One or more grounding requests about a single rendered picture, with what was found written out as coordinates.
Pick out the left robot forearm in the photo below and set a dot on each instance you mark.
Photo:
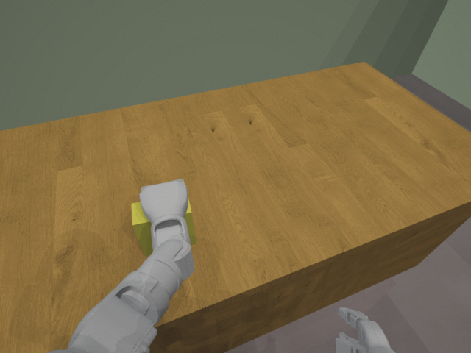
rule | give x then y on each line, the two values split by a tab
150	288

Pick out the left robot upper arm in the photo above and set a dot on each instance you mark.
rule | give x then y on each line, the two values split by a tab
115	328

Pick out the sponge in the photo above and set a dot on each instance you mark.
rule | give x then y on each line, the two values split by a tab
142	227

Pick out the left robot hand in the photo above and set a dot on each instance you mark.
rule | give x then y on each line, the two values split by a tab
168	198

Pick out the right robot hand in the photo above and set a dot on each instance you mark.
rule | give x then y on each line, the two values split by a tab
369	333

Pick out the table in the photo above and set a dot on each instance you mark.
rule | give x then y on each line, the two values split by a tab
304	190

